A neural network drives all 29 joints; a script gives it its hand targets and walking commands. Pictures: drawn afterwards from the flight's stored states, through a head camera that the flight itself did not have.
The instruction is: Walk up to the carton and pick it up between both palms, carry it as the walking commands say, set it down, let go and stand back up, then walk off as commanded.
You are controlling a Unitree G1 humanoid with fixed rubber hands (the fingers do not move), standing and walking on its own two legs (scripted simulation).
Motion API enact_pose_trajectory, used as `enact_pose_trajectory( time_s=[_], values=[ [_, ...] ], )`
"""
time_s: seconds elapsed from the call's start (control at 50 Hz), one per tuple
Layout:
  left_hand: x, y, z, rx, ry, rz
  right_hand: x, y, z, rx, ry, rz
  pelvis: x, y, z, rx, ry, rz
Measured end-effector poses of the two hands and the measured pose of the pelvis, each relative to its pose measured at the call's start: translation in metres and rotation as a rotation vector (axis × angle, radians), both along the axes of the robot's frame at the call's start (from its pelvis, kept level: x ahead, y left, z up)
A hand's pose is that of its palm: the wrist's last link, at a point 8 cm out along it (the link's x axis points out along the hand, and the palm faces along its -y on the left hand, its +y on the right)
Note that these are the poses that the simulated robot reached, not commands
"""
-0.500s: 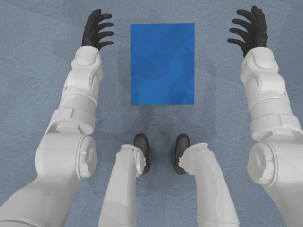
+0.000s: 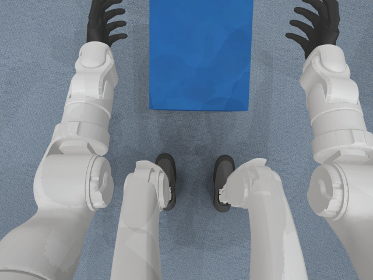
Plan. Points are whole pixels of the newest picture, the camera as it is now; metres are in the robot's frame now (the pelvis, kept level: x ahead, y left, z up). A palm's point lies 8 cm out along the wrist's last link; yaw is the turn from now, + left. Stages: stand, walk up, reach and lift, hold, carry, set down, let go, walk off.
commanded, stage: reach and lift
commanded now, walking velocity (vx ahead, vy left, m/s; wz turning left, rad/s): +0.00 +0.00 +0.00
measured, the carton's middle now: (197, 58) +0.55 +0.00 -0.41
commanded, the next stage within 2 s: none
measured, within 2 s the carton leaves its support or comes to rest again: neither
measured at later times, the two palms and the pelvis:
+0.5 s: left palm (131, 51) +0.54 +0.16 -0.29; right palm (279, 63) +0.51 -0.20 -0.29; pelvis -0.02 +0.00 -0.12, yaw +0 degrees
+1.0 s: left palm (135, 57) +0.54 +0.16 -0.35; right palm (273, 60) +0.53 -0.20 -0.34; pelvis -0.01 +0.00 -0.17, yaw -1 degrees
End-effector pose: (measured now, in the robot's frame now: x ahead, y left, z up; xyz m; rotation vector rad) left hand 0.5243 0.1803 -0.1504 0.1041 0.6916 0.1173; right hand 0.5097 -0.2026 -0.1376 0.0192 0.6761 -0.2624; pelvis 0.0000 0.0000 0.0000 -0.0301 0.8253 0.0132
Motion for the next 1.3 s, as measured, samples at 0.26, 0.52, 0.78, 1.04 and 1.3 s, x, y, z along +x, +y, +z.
enact_pose_trajectory(
  time_s=[0.26, 0.52, 0.78, 1.04, 1.3],
  values=[
    [0.014, -0.010, -0.078, -0.020, -0.009, 0.003, 0.008, 0.005, -0.083, 0.013, 0.004, 0.008, -0.021, -0.001, -0.071, -0.004, -0.211, -0.001],
    [0.019, -0.021, -0.139, -0.032, 0.011, 0.015, 0.003, 0.008, -0.152, 0.031, 0.046, -0.006, -0.023, -0.003, -0.126, 0.001, -0.306, -0.009],
    [0.006, -0.018, -0.198, -0.022, 0.083, 0.008, 0.003, 0.005, -0.199, 0.023, 0.110, 0.023, -0.020, -0.001, -0.160, -0.007, -0.297, -0.013],
    [0.021, -0.016, -0.204, -0.013, 0.047, 0.001, 0.020, 0.004, -0.204, 0.017, 0.054, 0.038, -0.013, -0.001, -0.175, -0.006, -0.299, -0.016],
    [0.021, -0.018, -0.203, -0.011, 0.043, -0.014, 0.020, 0.008, -0.204, 0.016, 0.056, 0.062, -0.014, -0.001, -0.175, -0.006, -0.299, -0.017]
  ],
)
